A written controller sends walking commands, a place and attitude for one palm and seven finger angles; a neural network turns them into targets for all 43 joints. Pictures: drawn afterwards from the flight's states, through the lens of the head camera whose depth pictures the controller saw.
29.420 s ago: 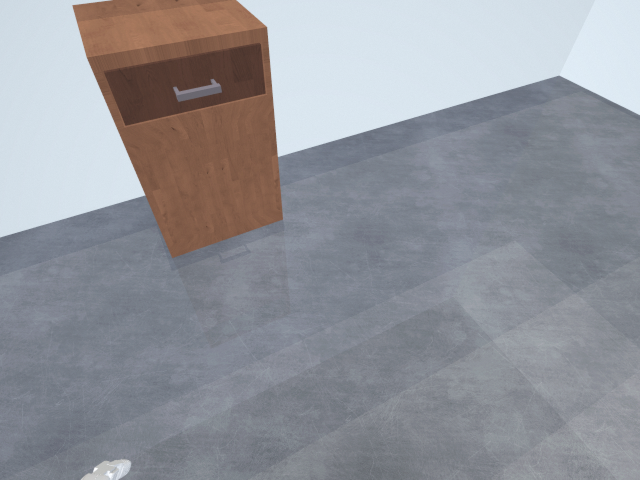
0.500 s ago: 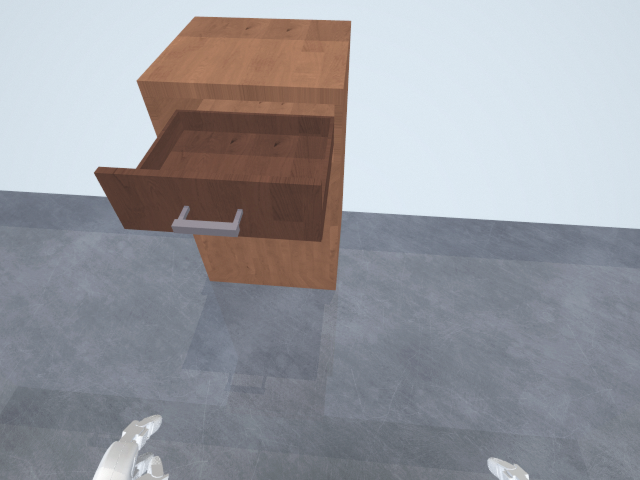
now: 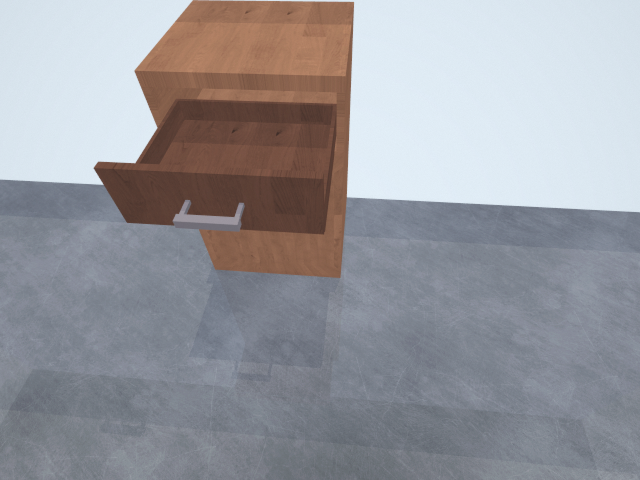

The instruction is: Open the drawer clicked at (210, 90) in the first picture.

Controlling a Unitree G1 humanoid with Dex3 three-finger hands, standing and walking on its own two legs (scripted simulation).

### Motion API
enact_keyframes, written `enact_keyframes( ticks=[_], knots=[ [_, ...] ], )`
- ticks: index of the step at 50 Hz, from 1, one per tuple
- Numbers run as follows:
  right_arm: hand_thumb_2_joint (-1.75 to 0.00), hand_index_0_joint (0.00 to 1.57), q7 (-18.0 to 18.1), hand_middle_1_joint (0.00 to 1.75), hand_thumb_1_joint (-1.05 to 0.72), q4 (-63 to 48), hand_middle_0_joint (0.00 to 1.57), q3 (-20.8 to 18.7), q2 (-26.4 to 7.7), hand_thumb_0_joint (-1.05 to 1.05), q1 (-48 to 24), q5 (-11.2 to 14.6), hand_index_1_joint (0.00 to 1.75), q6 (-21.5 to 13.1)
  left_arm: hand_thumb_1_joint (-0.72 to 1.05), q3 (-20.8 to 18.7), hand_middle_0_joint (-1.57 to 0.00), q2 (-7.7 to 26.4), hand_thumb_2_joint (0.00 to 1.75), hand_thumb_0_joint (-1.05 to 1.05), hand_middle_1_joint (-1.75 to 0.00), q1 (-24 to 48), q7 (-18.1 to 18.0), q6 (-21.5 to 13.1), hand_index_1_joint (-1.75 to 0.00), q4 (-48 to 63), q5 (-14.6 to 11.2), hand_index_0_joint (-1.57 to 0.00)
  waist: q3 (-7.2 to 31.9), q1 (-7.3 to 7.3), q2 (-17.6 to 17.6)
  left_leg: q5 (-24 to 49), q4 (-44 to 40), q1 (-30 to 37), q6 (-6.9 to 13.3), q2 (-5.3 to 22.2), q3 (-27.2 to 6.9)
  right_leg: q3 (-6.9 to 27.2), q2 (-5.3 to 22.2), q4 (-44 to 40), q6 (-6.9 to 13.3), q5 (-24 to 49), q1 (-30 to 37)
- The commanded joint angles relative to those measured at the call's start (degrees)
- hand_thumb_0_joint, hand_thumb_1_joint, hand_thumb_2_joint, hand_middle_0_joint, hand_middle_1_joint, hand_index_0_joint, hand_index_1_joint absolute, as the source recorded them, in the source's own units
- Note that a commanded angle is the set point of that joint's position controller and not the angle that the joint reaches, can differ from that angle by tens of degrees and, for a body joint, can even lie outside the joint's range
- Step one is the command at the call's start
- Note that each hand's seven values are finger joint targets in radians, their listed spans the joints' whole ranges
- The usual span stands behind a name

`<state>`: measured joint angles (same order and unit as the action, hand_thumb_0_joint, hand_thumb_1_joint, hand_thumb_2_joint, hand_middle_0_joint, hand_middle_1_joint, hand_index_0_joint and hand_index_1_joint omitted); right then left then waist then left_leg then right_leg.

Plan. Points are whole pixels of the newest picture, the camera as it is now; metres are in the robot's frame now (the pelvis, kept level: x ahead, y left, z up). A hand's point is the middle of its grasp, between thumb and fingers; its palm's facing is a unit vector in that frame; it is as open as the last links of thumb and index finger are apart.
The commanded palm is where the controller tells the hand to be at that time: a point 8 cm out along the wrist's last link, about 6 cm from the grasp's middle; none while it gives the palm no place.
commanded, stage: let the arm hang, fingers relaxed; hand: left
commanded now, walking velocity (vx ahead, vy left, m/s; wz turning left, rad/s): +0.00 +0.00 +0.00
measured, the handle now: (210, 214) +0.59 +0.26 -0.09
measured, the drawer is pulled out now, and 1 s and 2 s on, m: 0.30 0.30 0.30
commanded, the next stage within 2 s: look to check the result in 0.40 s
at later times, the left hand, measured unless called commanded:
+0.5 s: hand out of the picture +0.03 +0.16 -0.17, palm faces +0.00 -0.98 -0.22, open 7.4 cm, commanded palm none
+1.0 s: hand out of the picture +0.04 +0.16 -0.17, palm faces +0.00 -0.98 -0.22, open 7.4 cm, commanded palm none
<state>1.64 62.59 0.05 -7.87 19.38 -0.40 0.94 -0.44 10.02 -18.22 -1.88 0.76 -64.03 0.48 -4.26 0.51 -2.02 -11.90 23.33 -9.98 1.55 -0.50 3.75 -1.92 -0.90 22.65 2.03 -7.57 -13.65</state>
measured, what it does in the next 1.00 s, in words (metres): stands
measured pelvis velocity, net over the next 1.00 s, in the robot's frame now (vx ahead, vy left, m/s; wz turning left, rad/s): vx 0.03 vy -0.02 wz -0.02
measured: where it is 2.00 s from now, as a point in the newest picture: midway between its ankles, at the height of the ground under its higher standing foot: outside the picture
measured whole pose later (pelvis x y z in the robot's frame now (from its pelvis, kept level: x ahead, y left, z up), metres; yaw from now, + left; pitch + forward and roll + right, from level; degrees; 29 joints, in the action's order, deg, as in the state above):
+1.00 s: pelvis +0.03 -0.02 +0.00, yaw -1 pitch -1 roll +0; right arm 2.4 64.5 -0.7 -7.7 16.5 -0.3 -0.1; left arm -0.5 8.0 -14.5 -2.4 -0.7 -65.2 0.5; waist -3.7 1.0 -1.5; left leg -13.2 20.4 -5.8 -0.2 1.3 4.1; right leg -1.5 -2.9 20.7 3.4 -9.1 -10.3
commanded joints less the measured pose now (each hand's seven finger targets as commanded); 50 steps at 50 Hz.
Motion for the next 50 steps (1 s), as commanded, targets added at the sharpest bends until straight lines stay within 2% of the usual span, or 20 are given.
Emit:
enact_keyframes(
  ticks=[1, 7, 13, 17, 26, 35, 37, 41, 44, 45, 48, 50],
  knots=[
    [-0.9, 0.2, 0.3, 0.3, -0.9, -0.2, 0.2, -0.8, -4.4, 0.0, 4.9, -0.2, 0.3, -0.7, 0.9, -1.0, -0.2, 5.5, 0.9, 0.0, -0.3, -1.7, -0.2, -1.1, -0.3, 1.2, 0.2, -0.2, -1.7, 0.04, 2.0, -4.9, -6.6, -2.5, 1.4, 5.7, -6.6, 7.2, 5.3, -5.9, 1.3, -8.2, -0.6],
    [-0.9, 0.2, 0.4, 0.3, -0.9, 0.5, 0.2, -0.8, -3.7, 0.0, 5.0, -0.3, 0.3, -1.0, 0.9, -1.2, -0.2, 4.9, 0.9, 0.0, -0.3, -1.3, -0.4, -1.3, -0.3, 0.9, 0.2, -0.2, -1.6, -0.1, 2.5, -2.8, -6.6, -2.0, 1.1, 5.7, -6.0, 7.4, 5.3, -5.5, 1.3, -5.5, 0.4],
    [-0.9, 0.2, 0.5, 0.3, -0.9, 0.9, 0.2, -1.0, -3.2, 0.0, 4.5, -0.3, 0.3, -1.0, 0.9, -1.3, -0.2, 4.7, 0.9, 0.0, -0.3, -0.7, -0.4, -1.4, -0.3, 0.8, 0.2, -0.2, -2.6, -0.11, -0.1, -2.6, -6.4, -1.8, 0.8, 5.5, -5.3, 8.0, 5.4, -6.2, 1.4, -5.3, 0.1],
    [-0.9, 0.2, 0.5, 0.3, -0.9, 1.0, 0.2, -1.2, -3.3, 0.0, 4.8, -0.3, 0.3, -1.0, 0.9, -1.4, -0.2, 4.7, 0.9, 0.0, -0.3, -0.2, -0.4, -1.6, -0.3, 0.9, 0.2, -0.2, -1.4, 0.18, 1.7, -1.7, -6.2, -0.8, 0.7, 5.8, -5.3, 7.9, 5.3, -6.3, 1.3, -4.2, 0.7],
    [-0.9, 0.2, 0.8, 0.3, -0.9, 1.1, 0.2, -1.2, -3.7, 0.0, 4.2, -0.1, 0.3, -1.3, 0.9, -1.4, -0.2, 4.4, 0.9, 0.0, -0.3, -0.2, -0.5, -1.8, -0.3, 0.5, 0.2, -0.2, 0.2, 0.23, 1.8, 1.4, -6.3, 1.4, 0.6, 6.3, -5.0, 7.7, 5.6, -5.7, 1.3, 0.4, 2.2],
    [-0.9, 0.2, 0.8, 0.3, -0.9, 1.5, 0.2, -1.3, -3.9, 0.0, 3.7, -0.1, 0.3, -1.2, 0.9, -1.2, -0.2, 4.5, 0.9, 0.0, -0.3, -0.5, -0.6, -2.0, -0.3, 0.0, 0.2, -0.2, -0.2, 0.39, 1.8, 2.1, -6.0, 2.4, 0.3, 6.3, -4.6, 7.7, 5.7, -6.3, 1.2, 2.2, 2.4],
    [-0.9, 0.2, 0.9, 0.3, -0.9, 1.5, 0.2, -1.2, -4.1, 0.0, 3.3, -0.1, 0.3, -1.2, 0.9, -1.3, -0.2, 4.5, 0.9, 0.0, -0.3, -0.5, -0.6, -2.0, -0.3, 0.0, 0.1, -0.2, -0.1, 0.31, 0.6, 2.2, -6.1, 2.4, 0.2, 6.3, -4.5, 8.0, 5.7, -6.3, 1.3, 2.4, 2.5],
    [-0.9, 0.2, 0.9, 0.3, -0.9, 1.6, 0.2, -1.3, -4.2, 0.0, 3.3, -0.1, 0.3, -1.2, 0.9, -1.3, -0.2, 4.6, 0.9, 0.0, -0.3, -0.3, -0.6, -2.1, -0.3, -0.1, 0.1, -0.2, -0.2, 0.39, 1.4, 2.0, -6.2, 2.6, 0.1, 6.4, -4.4, 8.0, 5.7, -6.7, 1.2, 2.4, 2.6],
    [-0.9, 0.2, 1.0, 0.3, -0.9, 1.4, 0.2, -1.5, -4.3, 0.0, 3.0, 0.0, 0.3, -1.3, 0.9, -1.4, -0.2, 4.7, 0.9, 0.0, -0.3, -0.6, -0.7, -2.2, -0.3, -0.1, 0.2, -0.2, 0.9, 0.43, 1.9, 3.6, -5.9, 3.8, 0.1, 6.5, -4.4, 8.0, 5.6, -6.2, 1.3, 5.1, 2.9],
    [-0.9, 0.2, 0.9, 0.3, -0.9, 1.5, 0.2, -1.4, -4.4, 0.0, 2.9, -0.1, 0.3, -1.2, 0.9, -1.3, -0.2, 4.7, 0.9, 0.0, -0.3, -0.1, -0.7, -2.1, -0.3, 0.0, 0.2, -0.2, -0.1, 0.45, 1.1, 3.1, -6.1, 3.3, 0.1, 6.5, -4.3, 7.7, 5.7, -6.2, 1.2, 4.6, 2.7],
    [-0.9, 0.2, 0.9, 0.3, -0.9, 1.5, 0.2, -1.4, -4.6, 0.0, 2.8, -0.1, 0.3, -1.2, 0.9, -1.4, -0.2, 4.8, 0.9, 0.0, -0.3, 0.1, -0.6, -2.1, -0.3, 0.0, 0.1, -0.2, -0.7, 0.39, 2.2, 1.9, -6.6, 2.7, 0.1, 6.5, -4.4, 8.1, 5.5, -6.8, 1.3, 2.3, 2.6],
    [-0.9, 0.2, 0.9, 0.3, -0.9, 1.5, 0.2, -1.4, -4.6, 0.0, 2.8, -0.2, 0.3, -1.3, 0.9, -1.4, -0.2, 4.7, 0.9, 0.0, -0.3, 0.0, -0.7, -2.2, -0.3, 0.0, 0.2, -0.2, 0.0, 0.37, 1.4, 3.4, -6.5, 3.5, 0.2, 6.7, -4.4, 8.0, 5.5, -6.3, 1.3, 3.9, 2.7]
  ],
)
